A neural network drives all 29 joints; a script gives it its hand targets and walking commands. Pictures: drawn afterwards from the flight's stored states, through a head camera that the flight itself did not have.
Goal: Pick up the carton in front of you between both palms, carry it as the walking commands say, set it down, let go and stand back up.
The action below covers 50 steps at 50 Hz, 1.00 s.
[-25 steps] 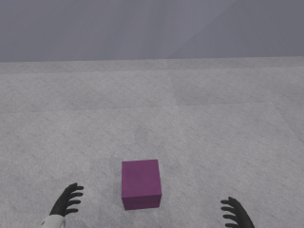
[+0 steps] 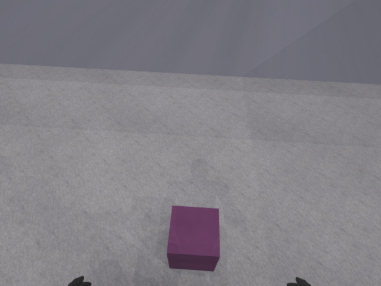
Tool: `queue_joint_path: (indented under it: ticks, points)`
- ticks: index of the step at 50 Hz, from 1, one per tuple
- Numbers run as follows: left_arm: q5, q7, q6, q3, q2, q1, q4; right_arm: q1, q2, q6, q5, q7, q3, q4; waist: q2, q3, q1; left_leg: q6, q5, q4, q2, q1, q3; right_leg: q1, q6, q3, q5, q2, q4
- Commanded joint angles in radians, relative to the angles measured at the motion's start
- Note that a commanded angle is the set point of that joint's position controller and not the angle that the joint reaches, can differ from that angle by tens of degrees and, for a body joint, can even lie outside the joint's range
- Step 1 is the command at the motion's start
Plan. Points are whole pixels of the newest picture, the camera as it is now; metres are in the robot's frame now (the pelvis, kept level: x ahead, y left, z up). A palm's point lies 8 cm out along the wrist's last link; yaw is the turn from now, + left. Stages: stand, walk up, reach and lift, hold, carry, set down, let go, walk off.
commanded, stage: stand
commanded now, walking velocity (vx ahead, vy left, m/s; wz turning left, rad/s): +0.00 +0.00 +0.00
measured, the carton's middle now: (193, 239) +0.41 -0.01 -0.62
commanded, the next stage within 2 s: none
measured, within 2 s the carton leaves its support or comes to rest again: neither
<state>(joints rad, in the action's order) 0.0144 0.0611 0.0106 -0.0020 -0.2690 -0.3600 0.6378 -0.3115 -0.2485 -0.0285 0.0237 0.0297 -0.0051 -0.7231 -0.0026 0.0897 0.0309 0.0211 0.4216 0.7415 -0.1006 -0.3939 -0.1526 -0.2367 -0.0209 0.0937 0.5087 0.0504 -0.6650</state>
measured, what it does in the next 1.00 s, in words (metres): stands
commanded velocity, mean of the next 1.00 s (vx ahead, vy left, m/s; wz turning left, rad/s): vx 0.00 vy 0.00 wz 0.00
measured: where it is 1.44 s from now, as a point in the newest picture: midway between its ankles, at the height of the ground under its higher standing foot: outside the picture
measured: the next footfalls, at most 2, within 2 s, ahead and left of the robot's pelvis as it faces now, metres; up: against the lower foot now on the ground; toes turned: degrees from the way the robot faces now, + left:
none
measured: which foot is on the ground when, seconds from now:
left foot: down 0.00-1.00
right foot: down 0.00-1.00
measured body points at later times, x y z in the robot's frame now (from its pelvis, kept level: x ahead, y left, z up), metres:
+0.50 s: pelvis -0.01 +0.00 +0.00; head +0.00 +0.01 +0.45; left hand +0.03 +0.28 -0.12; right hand +0.09 -0.26 -0.11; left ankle -0.03 +0.11 -0.71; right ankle -0.10 -0.12 -0.71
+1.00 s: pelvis -0.02 -0.01 +0.01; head -0.01 +0.00 +0.46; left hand -0.02 +0.27 -0.12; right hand +0.08 -0.26 -0.11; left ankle -0.03 +0.11 -0.71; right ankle -0.10 -0.12 -0.71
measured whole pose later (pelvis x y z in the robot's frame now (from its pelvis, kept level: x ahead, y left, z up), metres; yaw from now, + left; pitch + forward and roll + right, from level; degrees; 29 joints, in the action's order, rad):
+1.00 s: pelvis -0.02 -0.01 +0.01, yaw +5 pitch +2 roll -1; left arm 0.02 0.05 0.05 -0.02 -0.29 -0.40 0.75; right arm -0.33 -0.26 0.02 0.02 0.04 0.01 -0.76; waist 0.00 0.02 0.02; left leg 0.01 0.36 0.70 -0.11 -0.36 -0.22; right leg -0.16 -0.01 0.18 0.46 0.05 -0.60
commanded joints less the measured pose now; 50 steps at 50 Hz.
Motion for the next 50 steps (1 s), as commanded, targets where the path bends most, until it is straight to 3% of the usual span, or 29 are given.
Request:
queue_joint_path:
  ticks: [1,8,25,43,50]
  points:
    - [0.0,0.006,-0.002,-0.037,-0.125,-0.04,-0.056,-0.046,-0.124,-0.001,0.0,0.008,-0.032,0.052,0.008,-0.003,-0.007,0.021,-0.566,-0.069,0.086,0.001,-0.058,0.057,0.018,-0.024,-0.49,0.046,0.042]
    - [0.003,0.005,0.013,-0.038,-0.125,-0.051,-0.044,-0.037,-0.13,0.013,0.002,0.012,-0.03,0.059,0.022,-0.022,-0.006,0.028,-0.529,-0.087,0.081,-0.01,-0.088,0.064,0.024,-0.014,-0.394,0.04,0.058]
    - [0.007,-0.004,0.026,-0.041,-0.139,-0.074,0.002,-0.048,-0.135,0.026,0.001,0.01,-0.026,0.052,0.022,-0.068,-0.009,0.024,-0.457,-0.125,0.066,-0.019,-0.103,0.095,0.046,0.005,-0.31,0.053,0.122]
    - [0.009,-0.009,0.032,-0.045,-0.136,-0.102,0.057,-0.051,-0.133,0.033,-0.002,0.012,-0.021,0.024,0.027,-0.092,-0.007,0.026,-0.445,-0.137,0.066,-0.023,-0.113,0.109,0.065,0.014,-0.283,0.055,0.144]
    - [0.01,-0.009,0.032,-0.045,-0.134,-0.104,0.079,-0.049,-0.124,0.034,-0.004,0.013,-0.018,0.009,0.01,-0.101,-0.008,0.021,-0.433,-0.121,0.061,-0.023,-0.085,0.114,0.078,0.013,-0.326,0.075,0.158]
